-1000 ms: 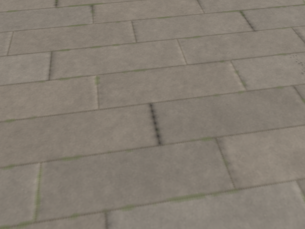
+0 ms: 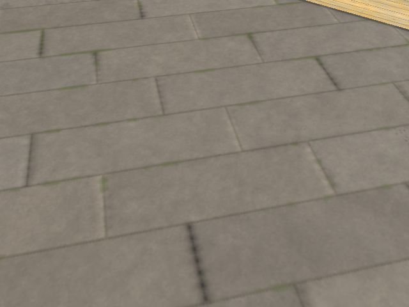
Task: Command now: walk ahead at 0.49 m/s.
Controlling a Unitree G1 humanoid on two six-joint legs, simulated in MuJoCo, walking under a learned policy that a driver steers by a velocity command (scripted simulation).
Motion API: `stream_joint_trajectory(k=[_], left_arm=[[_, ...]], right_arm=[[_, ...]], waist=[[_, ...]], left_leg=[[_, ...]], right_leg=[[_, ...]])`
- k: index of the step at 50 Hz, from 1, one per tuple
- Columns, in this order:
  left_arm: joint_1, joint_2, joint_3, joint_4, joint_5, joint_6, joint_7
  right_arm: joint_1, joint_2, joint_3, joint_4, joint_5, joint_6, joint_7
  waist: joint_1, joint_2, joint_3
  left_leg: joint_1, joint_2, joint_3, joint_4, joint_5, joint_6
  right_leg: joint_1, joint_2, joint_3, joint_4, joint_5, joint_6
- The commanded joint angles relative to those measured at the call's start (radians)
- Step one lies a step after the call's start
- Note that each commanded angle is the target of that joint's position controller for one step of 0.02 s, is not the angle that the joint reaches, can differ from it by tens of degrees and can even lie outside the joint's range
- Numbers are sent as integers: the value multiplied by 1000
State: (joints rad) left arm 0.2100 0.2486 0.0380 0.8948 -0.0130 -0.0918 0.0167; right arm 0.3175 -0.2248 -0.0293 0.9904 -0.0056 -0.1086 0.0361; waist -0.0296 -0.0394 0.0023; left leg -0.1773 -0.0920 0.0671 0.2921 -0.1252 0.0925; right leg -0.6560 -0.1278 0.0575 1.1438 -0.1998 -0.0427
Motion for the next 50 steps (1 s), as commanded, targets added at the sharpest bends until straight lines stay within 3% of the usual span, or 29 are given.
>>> stream_joint_trajectory(k=[1, 6, 9, 11, 13, 14, 15, 16, 17, 18, 19, 20, 21, 22, 24, 29, 33, 38, 39, 41, 42, 43, 44, 45, 46, 47, 48, 49, 50], left_arm=[[37, 47, 14, -41, 13, 4, 7], [-156, 29, 6, -92, 1, -9, -10], [-236, 34, 2, -123, -8, -13, -28], [-255, 48, 4, -141, -10, -21, -42], [-199, 75, 15, -136, -9, -30, -49], [-103, 103, 31, -110, -7, -33, -48], [83, 161, 60, -55, -6, -35, -41], [256, 267, 86, -24, 13, -33, -35], [301, 259, 83, -7, 9, -26, -41], [248, 176, 57, -17, 5, -29, -42], [152, 136, 43, -41, 5, -28, -40], [70, 111, 33, -55, 11, -27, -45], [29, 82, 24, -60, 15, -30, -49], [16, 65, 20, -53, 20, -31, -52], [42, 76, 26, -27, 22, -38, -49], [100, 105, 36, 13, 32, -35, -21], [113, 116, 35, 23, 25, -32, -4], [185, 133, 43, 59, 13, -4, 6], [181, 140, 46, 59, 10, 4, 8], [145, 167, 53, 43, 7, 17, 14], [132, 183, 57, 35, 6, 23, 19], [112, 195, 60, 26, 6, 31, 23], [95, 196, 58, 13, 2, 32, 24], [114, 150, 41, -20, 26, 17, 19], [193, 25, 1, -62, 21, -25, -5], [66, 122, 23, -83, -13, -67, -21], [-4, 137, 27, -113, -35, -80, -24], [-16, 128, 28, -110, -19, -81, -16], [-13, 140, 40, -106, 5, -70, -7]], right_arm=[[-38, -131, -20, -53, 0, -18, -20], [61, -164, -26, -31, 19, -2, -37], [109, -168, -29, -9, 26, 11, -38], [118, -173, -34, -2, 26, 21, -40], [96, -187, -40, -4, 27, 31, -42], [72, -186, -38, -10, 25, 37, -42], [64, -154, -26, -21, 14, 39, -41], [125, -75, 2, -47, 2, 27, -37], [178, -11, 22, -38, 16, 1, -31], [109, -133, -7, -48, 39, -20, -27], [19, -165, -16, -79, 52, -28, -26], [-23, -154, -17, -86, 40, -26, -31], [-31, -144, -25, -87, 26, -14, -37], [-5, -119, -25, -78, 27, 3, -36], [25, -82, -23, -65, 34, 30, -38], [-102, -81, -37, -114, 31, 41, -39], [-221, -62, -31, -157, 23, 37, -21], [-347, -43, -21, -236, 25, 36, 10], [-358, -45, -21, -252, 27, 36, 18], [-333, -65, -32, -271, 29, 37, 29], [-285, -86, -44, -271, 29, 40, 31], [-173, -122, -65, -250, 32, 42, 31], [-10, -185, -100, -211, 33, 44, 20], [122, -289, -129, -187, 30, 54, -6], [84, -331, -127, -216, 25, 43, -4], [109, -245, -105, -212, 16, 40, -4], [61, -193, -92, -217, 17, 33, -6], [-22, -165, -82, -237, 23, 28, -3], [-82, -134, -72, -255, 21, 27, -3]], waist=[[47, 79, 55], [-23, 80, 57], [-50, 88, 79], [-44, 94, 82], [-1, 113, 53], [56, 114, -1], [132, 88, -118], [150, -83, -289], [133, -279, -384], [138, -176, -292], [113, -114, -180], [80, -26, -112], [49, -19, -74], [25, -34, -58], [7, -34, -32], [29, -12, 21], [64, -13, 59], [105, 2, 104], [101, -3, 105], [64, -33, 67], [32, -60, 23], [-32, -71, -42], [-117, -43, -129], [-135, 138, -229], [-29, 309, -362], [-97, 180, -346], [-81, 140, -217], [-25, 22, -130], [12, 10, -91]], left_leg=[[-103, 280, -212, -210, 60, 171], [14, 270, -161, -190, 72, 123], [110, 306, -169, -148, 55, 118], [172, 337, -183, -105, 65, 108], [199, 350, -188, -32, 177, 89], [189, 318, -158, 82, 344, 68], [108, 255, -106, 306, 420, 39], [-224, 141, -27, 701, 157, -25], [-502, 20, -98, 954, -406, -53], [-599, 86, -197, 1058, -390, -29], [-617, 141, -168, 1050, -301, -13], [-573, 186, -146, 991, -213, -17], [-521, 218, -146, 924, -161, -20], [-467, 233, -148, 892, -130, -25], [-449, 233, -144, 862, -93, -36], [-584, 196, -208, 672, 112, -52], [-552, 182, -138, 471, 254, -49], [-623, 175, -72, 362, 164, -22], [-618, 169, -52, 352, 118, -12], [-506, 120, 15, 340, 18, 19], [-413, 82, 49, 349, -31, 38], [-260, 39, 69, 333, -48, 64], [-4, 15, 37, 257, 14, 104], [304, 221, -285, 243, 53, 177], [585, 447, -883, 71, -88, 385], [575, 417, -845, 8, -108, 323], [455, 380, -676, 10, -48, 274], [281, 333, -555, -2, 50, 237], [155, 299, -477, -19, 132, 218]], right_leg=[[-30, -43, 2, -133, 154, 28], [1, 10, -43, -465, 310, 40], [-4, 26, -46, -556, 264, 33], [4, 36, -45, -601, 190, 9], [107, 63, -66, -641, 117, -20], [243, 97, -94, -664, 102, -42], [494, 87, -75, -654, 119, -79], [888, -159, 259, -654, 86, -198], [1068, -290, 656, -817, -52, -294], [992, -259, 607, -844, -92, -249], [853, -227, 447, -852, -18, -211], [707, -185, 335, -887, 79, -194], [615, -146, 257, -920, 134, -179], [558, -121, 196, -952, 152, -168], [509, -104, 107, -990, 228, -171], [554, -103, -33, -1021, 319, -149], [574, -94, -130, -1048, 292, -116], [761, -152, -186, -977, 385, -105], [786, -163, -196, -947, 442, -99], [794, -163, -233, -844, 731, -78], [791, -161, -247, -754, 908, -67], [761, -146, -262, -595, 1017, -52], [645, -100, -278, -366, 935, -19], [354, -26, -277, -24, 416, 23], [-31, 196, -95, 298, -375, 64], [-137, 136, 66, 333, -337, 28], [-176, 92, 47, 277, -248, 4], [-121, 45, 37, 180, -174, 4], [-50, 17, 30, 97, -138, 15]])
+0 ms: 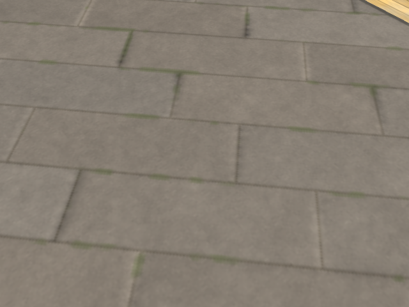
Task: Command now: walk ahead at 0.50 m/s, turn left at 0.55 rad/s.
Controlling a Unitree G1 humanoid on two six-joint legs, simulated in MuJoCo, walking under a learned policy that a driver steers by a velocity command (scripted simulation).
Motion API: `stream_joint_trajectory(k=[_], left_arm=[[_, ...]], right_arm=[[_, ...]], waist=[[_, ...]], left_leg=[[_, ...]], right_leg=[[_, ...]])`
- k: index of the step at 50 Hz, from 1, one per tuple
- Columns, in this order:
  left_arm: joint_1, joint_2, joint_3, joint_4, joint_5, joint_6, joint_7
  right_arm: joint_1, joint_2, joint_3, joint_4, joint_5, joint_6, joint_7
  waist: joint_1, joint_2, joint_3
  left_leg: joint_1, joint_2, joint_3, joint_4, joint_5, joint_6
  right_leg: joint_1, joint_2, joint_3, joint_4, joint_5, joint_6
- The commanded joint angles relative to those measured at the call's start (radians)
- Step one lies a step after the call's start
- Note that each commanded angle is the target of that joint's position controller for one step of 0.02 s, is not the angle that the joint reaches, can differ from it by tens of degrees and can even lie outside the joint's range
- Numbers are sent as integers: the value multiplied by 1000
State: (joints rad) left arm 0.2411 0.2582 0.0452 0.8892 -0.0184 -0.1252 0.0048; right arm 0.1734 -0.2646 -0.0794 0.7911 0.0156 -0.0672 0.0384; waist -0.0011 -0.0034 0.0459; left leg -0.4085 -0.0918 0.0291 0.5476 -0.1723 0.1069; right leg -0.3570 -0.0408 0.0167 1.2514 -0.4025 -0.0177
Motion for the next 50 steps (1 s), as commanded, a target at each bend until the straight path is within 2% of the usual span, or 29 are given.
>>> stream_joint_trajectory(k=[1, 3, 6, 10, 14, 17, 19, 20, 21, 22, 23, 24, 25, 26, 28, 30, 32, 35, 38, 40, 42, 43, 44, 45, 46, 47, 48, 49, 50], left_arm=[[-25, 128, 38, -105, 18, -20, 5], [-15, 104, 39, -119, 29, 4, 7], [-121, 86, 34, -164, 38, 16, 15], [-249, 54, 19, -201, 26, 8, 1], [-326, 77, 19, -236, 17, -10, -22], [-303, 110, 28, -245, 17, -23, -32], [-133, 151, 50, -202, 24, -29, -26], [34, 197, 63, -178, 36, -30, -20], [182, 275, 89, -144, 42, -17, -20], [208, 205, 72, -118, 14, -11, -30], [138, 143, 54, -132, 2, -5, -27], [60, 122, 43, -151, 10, 5, -25], [14, 102, 33, -154, 18, 10, -29], [-8, 87, 25, -156, 26, 7, -31], [-16, 90, 24, -147, 26, 2, -35], [-7, 119, 29, -129, 28, -1, -30], [2, 136, 33, -115, 24, 10, -20], [49, 147, 32, -90, 14, 29, -8], [77, 149, 29, -64, 8, 47, -3], [54, 157, 31, -59, 6, 55, 0], [33, 155, 32, -60, 2, 61, 7], [60, 142, 28, -66, 18, 57, 11], [156, 84, 8, -72, 35, 46, 12], [137, 84, -2, -81, 41, 51, 7], [115, 135, 13, -90, 25, 64, 2], [69, 137, 17, -97, 10, 82, 9], [36, 141, 23, -103, 13, 102, 20], [20, 151, 30, -110, 21, 119, 31], [19, 129, 27, -117, 23, 129, 37]], right_arm=[[39, -83, -16, -69, -8, -14, -9], [45, -106, -21, -74, -3, -16, -18], [101, -148, -32, -69, 0, -15, -40], [159, -137, -28, -59, 7, -3, -51], [224, -128, -22, -26, 6, -2, -51], [224, -144, -26, -21, 0, 7, -56], [184, -132, -20, -34, -3, 11, -54], [161, -103, -4, -58, -14, 9, -51], [308, -39, 15, -51, 4, -7, -48], [317, -70, 17, -42, 13, -18, -45], [211, -142, 0, -57, 24, -21, -41], [127, -140, 2, -78, 15, -21, -40], [83, -126, 1, -90, -3, -21, -39], [92, -116, -4, -89, -10, -17, -40], [128, -78, 1, -76, -8, -7, -42], [110, -57, 7, -86, -18, -4, -50], [70, -33, 17, -96, -24, -6, -52], [-17, -21, 24, -106, -17, -8, -43], [-79, -40, 18, -125, -17, -6, -34], [-78, -63, 11, -132, -21, -10, -26], [7, -101, -5, -103, -29, -13, -25], [61, -175, -25, -103, -35, -12, -33], [101, -231, -33, -117, -51, -1, -41], [145, -156, -15, -112, -33, 11, -40], [114, -140, -7, -119, -18, 19, -35], [57, -147, -13, -136, -16, 28, -34], [9, -157, -17, -148, -13, 36, -36], [-27, -159, -17, -159, -14, 43, -41], [-53, -169, -21, -166, -21, 54, -43]], waist=[[14, -6, -118], [33, 13, -97], [6, 33, -62], [-54, 84, -56], [-93, 97, -40], [-67, 121, -38], [24, 119, -128], [99, 60, -265], [85, -200, -415], [89, -272, -400], [95, -154, -228], [74, -59, -133], [48, -23, -57], [18, -43, -46], [-7, -82, -46], [-19, -72, -52], [-11, -70, -77], [29, -84, -102], [47, -91, -101], [29, -95, -104], [-16, -69, -140], [-23, 7, -202], [9, 181, -302], [-33, 268, -388], [-26, 186, -353], [-17, 123, -276], [-6, 71, -204], [12, 64, -173], [29, 92, -151]], left_leg=[[303, 273, -406, -300, 215, 199], [216, 249, -357, -327, 282, 206], [166, 212, -298, -337, 321, 186], [170, 166, -257, -310, 209, 122], [284, 229, -324, -255, 172, 114], [386, 278, -382, -186, 267, 97], [376, 215, -337, -17, 514, 62], [245, 160, -283, 222, 422, 29], [-130, 6, -177, 602, 26, -58], [-311, 2, -219, 730, -396, -62], [-390, 64, -226, 790, -331, -56], [-374, 118, -172, 760, -241, -54], [-350, 150, -146, 687, -185, -57], [-296, 182, -141, 630, -145, -58], [-229, 190, -110, 567, -118, -75], [-215, 185, -85, 470, -85, -105], [-174, 174, -63, 328, 22, -119], [-85, 134, -38, 135, 209, -117], [-62, 117, -54, 39, 222, -104], [-42, 111, -59, -15, 172, -79], [97, 87, -37, -126, 275, -39], [245, 178, -126, -92, 635, 8], [514, 374, -358, -28, 959, 177], [571, 473, -518, -83, 964, 286], [500, 439, -511, -116, 750, 263], [415, 399, -474, -145, 548, 220], [298, 366, -441, -189, 400, 187], [198, 332, -411, -223, 276, 159], [111, 291, -381, -246, 195, 141]], right_leg=[[-286, -86, 75, -48, 84, 0], [-254, -87, 54, -134, 110, 32], [-282, -60, 30, -327, 260, 72], [-214, -3, 16, -627, 493, 67], [-214, 9, 24, -726, 500, 32], [-191, 20, 17, -773, 368, -14], [54, 41, -10, -822, 379, -69], [323, -87, 116, -778, 426, -138], [722, -298, 509, -798, 299, -309], [748, -363, 748, -931, 99, -325], [612, -331, 641, -953, -13, -273], [459, -289, 509, -978, 30, -238], [329, -244, 424, -1016, 116, -227], [259, -210, 363, -1040, 195, -212], [188, -171, 267, -1067, 399, -214], [171, -164, 167, -1051, 759, -225], [171, -134, 77, -1027, 922, -203], [184, -102, 17, -1010, 896, -168], [245, -133, 48, -967, 818, -162], [284, -157, 69, -908, 787, -150], [286, -109, 44, -775, 745, -103], [214, -49, -3, -623, 632, -54], [-43, 61, -63, -344, 241, 17], [-159, 97, 3, -152, -261, 51], [-207, 61, 58, -66, -277, 54], [-256, 41, 54, -29, -230, 58], [-265, 26, 53, -61, -176, 64], [-225, 11, 56, -115, -119, 66], [-173, 23, 37, -182, -76, 70]])
Over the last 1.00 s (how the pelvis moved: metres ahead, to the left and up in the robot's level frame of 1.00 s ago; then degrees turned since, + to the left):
0.54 0.00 -0.02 17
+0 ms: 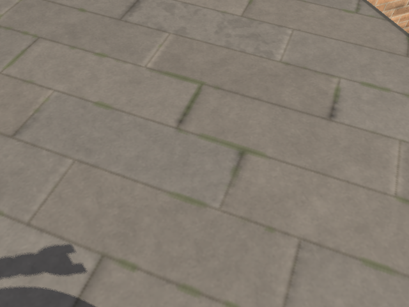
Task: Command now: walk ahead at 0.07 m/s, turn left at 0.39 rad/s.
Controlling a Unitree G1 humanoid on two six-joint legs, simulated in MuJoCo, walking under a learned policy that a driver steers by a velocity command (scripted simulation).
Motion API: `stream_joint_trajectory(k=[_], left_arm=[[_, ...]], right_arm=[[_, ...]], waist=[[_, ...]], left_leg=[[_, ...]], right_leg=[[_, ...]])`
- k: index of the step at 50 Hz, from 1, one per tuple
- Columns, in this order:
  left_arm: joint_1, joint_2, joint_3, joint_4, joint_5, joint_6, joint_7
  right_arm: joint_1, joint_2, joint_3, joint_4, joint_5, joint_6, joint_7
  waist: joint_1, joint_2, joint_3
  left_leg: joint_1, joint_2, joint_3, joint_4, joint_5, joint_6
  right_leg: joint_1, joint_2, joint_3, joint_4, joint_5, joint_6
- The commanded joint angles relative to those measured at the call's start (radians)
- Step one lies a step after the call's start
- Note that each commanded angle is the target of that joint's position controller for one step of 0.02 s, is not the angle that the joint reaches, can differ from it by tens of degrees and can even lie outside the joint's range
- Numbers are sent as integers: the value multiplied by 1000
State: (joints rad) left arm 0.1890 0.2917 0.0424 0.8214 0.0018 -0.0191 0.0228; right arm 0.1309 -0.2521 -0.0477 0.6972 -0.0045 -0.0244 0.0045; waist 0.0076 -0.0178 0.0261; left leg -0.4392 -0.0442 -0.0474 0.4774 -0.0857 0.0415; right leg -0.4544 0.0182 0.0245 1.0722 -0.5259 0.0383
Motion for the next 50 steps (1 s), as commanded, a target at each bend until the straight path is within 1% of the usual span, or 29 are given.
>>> stream_joint_trajectory(k=[1, 5, 8, 11, 12, 13, 14, 15, 16, 17, 18, 19, 21, 23, 25, 27, 30, 32, 33, 34, 35, 36, 37, 38, 39, 40, 42, 46, 50], left_arm=[[74, 77, 26, -51, 6, 27, 23], [51, 60, 22, -65, 4, 24, 25], [26, 71, 26, -82, -1, 16, 16], [89, 79, 36, -69, -5, 5, 2], [126, 124, 50, -66, 5, 5, 4], [123, 225, 75, -79, 37, 12, 8], [70, 227, 79, -99, 69, 10, 2], [-8, 172, 62, -137, 66, 1, 9], [-76, 128, 52, -153, 45, -3, 14], [-106, 102, 44, -165, 24, -5, 17], [-110, 91, 38, -165, 13, -4, 20], [-99, 87, 35, -166, 14, -1, 23], [-51, 92, 37, -158, 18, 9, 31], [7, 116, 48, -145, 17, 19, 38], [16, 148, 62, -144, 13, 25, 36], [3, 175, 75, -148, 7, 27, 27], [-5, 192, 85, -145, -11, 24, 13], [-32, 192, 88, -141, -31, 22, 10], [-4, 164, 82, -125, -35, 20, 7], [38, 117, 70, -115, -12, 17, 0], [22, 39, 38, -169, 51, 14, -10], [-77, 98, 56, -197, 27, 7, -1], [-111, 134, 68, -199, -2, 12, 5], [-100, 136, 73, -188, -4, 17, 13], [-87, 137, 77, -171, 8, 22, 23], [-55, 138, 79, -163, 14, 26, 25], [-12, 121, 75, -146, 8, 26, 19], [-43, 80, 55, -157, 2, 28, 13], [-58, 81, 49, -168, -2, 24, 1]], right_arm=[[-15, -181, -57, -77, -6, 18, -13], [-4, -181, -65, -87, 1, 27, -32], [12, -190, -70, -88, 5, 37, -39], [8, -187, -71, -93, 22, 55, -48], [32, -162, -64, -91, 26, 58, -51], [47, -101, -52, -114, 25, 54, -46], [20, -151, -69, -135, 15, 37, -42], [52, -212, -92, -107, 14, 37, -39], [101, -210, -98, -72, 17, 49, -40], [136, -191, -96, -47, 11, 65, -46], [149, -171, -92, -42, 8, 76, -47], [142, -157, -87, -49, 12, 81, -46], [74, -129, -74, -88, 25, 80, -43], [17, -111, -63, -125, 25, 77, -35], [-2, -95, -52, -150, 22, 74, -20], [-6, -93, -48, -165, 22, 74, -7], [11, -116, -58, -173, 26, 82, 7], [62, -113, -65, -159, 27, 85, 15], [105, -129, -75, -142, 25, 85, 11], [153, -197, -98, -135, 26, 82, -1], [160, -316, -116, -164, 17, 78, -19], [186, -291, -108, -169, -20, 53, -6], [143, -264, -96, -161, -22, 34, -1], [79, -237, -88, -158, -5, 26, -6], [36, -205, -76, -165, 12, 28, -11], [-2, -191, -67, -168, 18, 31, -16], [-9, -169, -54, -165, 5, 31, -24], [6, -163, -46, -140, -1, 30, -32], [5, -173, -43, -121, -7, 35, -22]], waist=[[23, 138, -130], [10, 168, -171], [-2, 184, -173], [36, 180, -154], [42, 129, -147], [11, -132, -127], [19, -276, -94], [-13, -182, -86], [-46, -129, -74], [-52, -112, -70], [-47, -109, -53], [-40, -106, -44], [-2, -128, -31], [41, -146, -47], [53, -162, -71], [54, -175, -82], [44, -184, -91], [0, -169, -98], [-15, -131, -111], [-19, 26, -142], [13, 357, -144], [-82, 275, -220], [-65, 192, -161], [-31, 161, -117], [-15, 132, -108], [9, 138, -110], [21, 146, -141], [-4, 150, -127], [-29, 166, -90]], left_leg=[[100, 217, -287, -190, 72, 202], [79, 186, -300, -195, -56, 190], [97, 187, -366, -195, -142, 173], [52, 143, -383, -157, -218, 115], [-35, 94, -342, -83, -304, 63], [-225, -52, -163, 179, -444, -2], [-287, -76, -92, 407, -497, -38], [-246, -36, -129, 564, -433, -50], [-231, -36, -113, 633, -371, -61], [-232, -33, -96, 702, -321, -80], [-236, -25, -87, 767, -292, -97], [-226, -20, -61, 793, -270, -110], [-263, 7, -21, 703, -231, -133], [-270, 38, -5, 587, -239, -151], [-202, 67, 22, 479, -276, -149], [-101, 73, 65, 380, -308, -130], [-4, 59, 106, 242, -287, -90], [109, 41, 131, 45, -161, -39], [224, 17, 124, -60, -63, -6], [416, 103, -23, -101, 184, 42], [556, 378, -389, -47, 631, 189], [458, 452, -461, -95, 525, 338], [417, 384, -370, -117, 406, 301], [375, 320, -303, -121, 311, 238], [348, 283, -273, -120, 267, 198], [307, 262, -239, -122, 294, 189], [286, 241, -207, -128, 301, 191], [293, 228, -211, -133, 185, 186], [226, 234, -252, -133, 57, 201]], right_leg=[[-39, -21, 16, -51, 76, 17], [40, 1, 26, -221, 157, 18], [80, 15, 34, -336, 181, 9], [225, 21, 6, -587, 284, -31], [327, -75, 64, -673, 286, -69], [394, -325, 316, -751, 280, -181], [269, -461, 508, -833, 364, -296], [236, -421, 432, -821, 393, -290], [220, -349, 315, -799, 422, -235], [233, -302, 234, -784, 436, -203], [231, -287, 182, -779, 475, -200], [223, -267, 130, -782, 497, -203], [293, -258, 78, -784, 510, -218], [386, -286, 73, -773, 548, -238], [406, -312, 52, -759, 582, -247], [370, -326, 20, -750, 623, -250], [362, -350, 4, -714, 666, -241], [338, -342, -32, -643, 656, -195], [282, -314, -75, -569, 600, -143], [118, -245, -160, -383, 417, -57], [-204, -107, -198, -54, -166, 42], [-252, -58, -22, 108, -184, 49], [-267, -73, 14, 161, -97, 36], [-276, -82, 28, 137, 0, 26], [-265, -89, 39, 115, 63, 27], [-224, -78, 30, 120, 118, 35], [-159, -60, 18, 114, 183, 44], [-102, -68, 20, -109, 213, 50], [24, -64, 8, -286, 159, 36]])
Over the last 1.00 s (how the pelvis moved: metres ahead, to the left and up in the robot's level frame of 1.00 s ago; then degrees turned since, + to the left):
0.46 0.02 0.01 14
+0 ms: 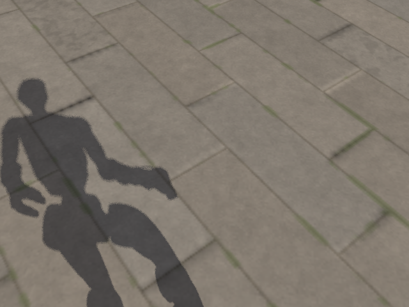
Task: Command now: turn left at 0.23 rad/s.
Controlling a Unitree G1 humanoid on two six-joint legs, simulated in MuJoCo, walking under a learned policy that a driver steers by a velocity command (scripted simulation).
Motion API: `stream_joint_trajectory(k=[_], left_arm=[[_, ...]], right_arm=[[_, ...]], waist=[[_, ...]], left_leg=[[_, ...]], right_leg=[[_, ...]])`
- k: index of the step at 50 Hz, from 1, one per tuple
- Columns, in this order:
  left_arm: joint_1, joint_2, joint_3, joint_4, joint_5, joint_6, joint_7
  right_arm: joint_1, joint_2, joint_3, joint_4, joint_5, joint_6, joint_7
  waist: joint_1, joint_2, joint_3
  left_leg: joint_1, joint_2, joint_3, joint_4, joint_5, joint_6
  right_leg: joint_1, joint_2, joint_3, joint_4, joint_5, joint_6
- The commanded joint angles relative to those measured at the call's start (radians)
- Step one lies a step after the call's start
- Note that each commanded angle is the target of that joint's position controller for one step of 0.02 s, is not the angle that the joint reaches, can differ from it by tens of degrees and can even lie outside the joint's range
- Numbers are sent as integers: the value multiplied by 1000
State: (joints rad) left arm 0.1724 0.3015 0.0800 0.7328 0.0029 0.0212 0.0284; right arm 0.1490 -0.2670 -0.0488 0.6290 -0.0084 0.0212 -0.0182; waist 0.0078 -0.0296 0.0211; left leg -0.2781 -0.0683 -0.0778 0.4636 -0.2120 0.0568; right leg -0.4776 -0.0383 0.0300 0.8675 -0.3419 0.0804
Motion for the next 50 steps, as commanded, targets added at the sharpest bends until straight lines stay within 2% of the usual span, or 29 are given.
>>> stream_joint_trajectory(k=[1, 4, 5, 6, 7, 8, 9, 13, 15, 17, 20, 21, 23, 24, 25, 26, 27, 28, 30, 31, 33, 37, 42, 45, 46, 47, 48, 49, 50], left_arm=[[-41, 75, 12, -81, -5, -19, -6], [3, 51, 5, -71, -4, -32, -15], [20, 49, 0, -67, 8, -38, -19], [41, 92, 5, -73, 24, -43, -16], [4, 157, 18, -74, 23, -43, -16], [-23, 94, 5, -75, 17, -45, -22], [-47, 54, -7, -83, 16, -48, -26], [-10, 59, -12, -80, 16, -65, -21], [22, 59, -13, -74, 11, -58, -15], [64, 93, -4, -71, -2, -50, -4], [109, 140, 9, -56, -15, -59, 1], [97, 140, 9, -58, -17, -61, 0], [18, 126, 3, -78, -30, -55, -11], [-6, 106, -2, -86, -31, -54, -15], [-32, 58, -17, -100, -25, -59, -18], [-54, -5, -33, -139, -26, -75, -20], [-84, 52, -20, -168, -40, -93, -15], [-53, 84, -6, -156, -54, -105, -20], [-30, 63, -10, -130, -36, -117, -33], [-45, 61, -7, -130, -25, -119, -40], [-51, 38, -13, -126, -25, -113, -60], [-152, -10, -37, -155, -28, -102, -77], [-245, 13, -38, -198, -39, -102, -96], [-216, 49, -22, -209, -29, -103, -104], [-152, 76, -8, -198, -26, -98, -101], [-6, 113, 16, -162, -27, -92, -95], [152, 161, 40, -127, -29, -82, -79], [240, 274, 62, -120, -20, -79, -64], [253, 233, 47, -128, -25, -85, -66]], right_arm=[[-11, -155, -39, -46, -3, -10, 5], [-38, -121, -20, -29, 9, -10, 10], [-17, -99, -11, -16, 10, -15, 10], [18, -73, -3, -8, -6, -23, 10], [82, -76, -9, 0, -13, -33, 15], [57, -83, -9, 7, -19, -33, 13], [13, -100, -14, 7, -18, -29, 12], [-5, -85, -18, 15, -6, -9, 7], [21, -67, -16, 36, -2, -10, 6], [27, -70, -21, 37, 10, -23, 9], [3, -49, -23, 28, 28, -65, 20], [10, -49, -25, 31, 29, -75, 25], [98, -37, -27, 69, 32, -90, 37], [166, -48, -35, 105, 27, -94, 41], [246, -87, -49, 130, 23, -97, 39], [337, -174, -70, 146, 19, -102, 36], [372, -209, -75, 135, 11, -113, 45], [334, -157, -56, 127, 8, -124, 41], [288, -129, -44, 113, 12, -128, 35], [267, -114, -35, 110, 11, -123, 33], [268, -88, -23, 115, 7, -111, 28], [286, -122, -24, 136, 4, -103, 12], [306, -161, -31, 173, 17, -107, 13], [277, -185, -41, 174, 19, -98, 8], [269, -203, -47, 170, 16, -91, 3], [249, -212, -50, 161, 12, -80, -4], [249, -206, -46, 143, 7, -79, -13], [340, -86, -9, 92, -21, -96, -6], [343, -88, 7, 91, -8, -135, 15]], waist=[[-33, 177, -77], [8, 152, -69], [22, 123, -78], [3, 51, -112], [-74, -98, -106], [-56, -136, -116], [-38, -117, -82], [-9, -50, -42], [1, -37, -47], [14, -65, 24], [17, -130, 99], [7, -124, 103], [-54, -120, 84], [-82, -104, 59], [-109, -26, 30], [-114, 230, 9], [-139, 317, 36], [-101, 207, 61], [-73, 99, 42], [-66, 90, 47], [-61, 112, 36], [-96, 103, 61], [-108, 113, 110], [-58, 125, 58], [-18, 144, -1], [64, 143, -88], [139, 109, -171], [85, -162, -315], [87, -188, -492]], left_leg=[[56, 260, -237, -114, 171, 188], [28, 233, -249, -71, 176, 154], [1, 205, -238, -59, 159, 111], [-39, 155, -197, -8, 79, 51], [-59, 62, -92, 20, -37, 3], [31, 56, -56, 14, -61, -35], [46, 58, -57, 11, -33, -43], [24, 70, -82, 11, 44, -16], [-6, 37, -47, 31, -166, -8], [-125, 14, 3, 107, -342, 0], [-204, 50, 76, 266, -224, -4], [-185, 65, 74, 260, -230, 6], [20, 52, 109, 85, -188, 35], [158, 35, 110, 43, -103, 34], [253, 99, -3, -15, -126, 52], [356, 277, -358, -180, -339, 146], [383, 426, -650, -286, -325, 268], [404, 436, -611, -259, -292, 273], [419, 372, -432, -256, -213, 207], [400, 346, -361, -268, -112, 181], [360, 299, -222, -296, 71, 155], [282, 256, -27, -322, 215, 125], [271, 300, 69, -346, 237, 106], [363, 317, 132, -216, 650, 71], [388, 313, 153, -111, 842, 56], [360, 290, 189, 79, 967, 33], [176, 260, 201, 324, 878, -2], [-229, 114, 189, 749, 132, -62], [-415, -2, -20, 960, -349, -70]], right_leg=[[73, -2, -1, -118, -38, -12], [212, 14, -20, -365, 85, -39], [306, 0, 1, -478, 233, -54], [405, -91, 88, -476, 430, -81], [380, -148, 131, -430, 475, -145], [278, -149, 149, -463, 309, -188], [247, -112, 124, -471, 197, -166], [236, -56, 63, -443, 142, -109], [245, -39, 59, -452, -84, -126], [230, -96, 165, -519, -364, -190], [222, -280, 424, -657, -472, -304], [207, -283, 417, -659, -430, -305], [113, -207, 278, -625, -323, -255], [48, -149, 199, -560, -250, -222], [-14, -84, 110, -406, -157, -176], [-178, 53, -60, -74, -84, -100], [-338, 76, 6, 146, -230, -95], [-420, 23, 60, 275, -206, -113], [-455, -32, 53, 288, -29, -143], [-439, -56, 49, 253, 36, -140], [-380, -62, 8, 183, 127, -118], [-290, -41, -42, -58, 297, -82], [-184, -8, -59, -246, 384, -118], [-100, 45, -101, -275, 300, -178], [-16, 79, -125, -267, 257, -199], [162, 121, -148, -285, 260, -227], [440, 99, -73, -285, 272, -260], [844, -173, 398, -300, 203, -407], [963, -313, 866, -529, -47, -519]])
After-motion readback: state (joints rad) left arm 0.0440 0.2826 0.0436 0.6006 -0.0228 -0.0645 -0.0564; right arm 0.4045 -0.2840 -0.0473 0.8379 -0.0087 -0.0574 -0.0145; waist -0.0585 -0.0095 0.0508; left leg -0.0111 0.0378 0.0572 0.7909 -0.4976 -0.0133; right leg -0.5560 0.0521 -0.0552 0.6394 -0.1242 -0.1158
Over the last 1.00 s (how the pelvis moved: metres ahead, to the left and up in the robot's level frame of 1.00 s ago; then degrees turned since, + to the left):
-0.01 0.01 0.01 31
